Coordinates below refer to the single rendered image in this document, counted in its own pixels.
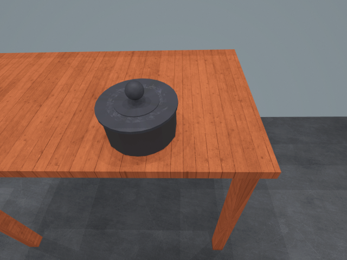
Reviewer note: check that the table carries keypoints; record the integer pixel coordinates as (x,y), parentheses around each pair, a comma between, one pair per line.
(48,127)

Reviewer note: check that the knob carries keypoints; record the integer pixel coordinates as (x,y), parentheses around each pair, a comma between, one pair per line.
(134,90)

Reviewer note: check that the pot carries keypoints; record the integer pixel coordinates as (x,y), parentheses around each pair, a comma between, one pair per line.
(145,143)

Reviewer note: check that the lid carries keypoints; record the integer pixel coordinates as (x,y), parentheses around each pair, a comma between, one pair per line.
(116,112)

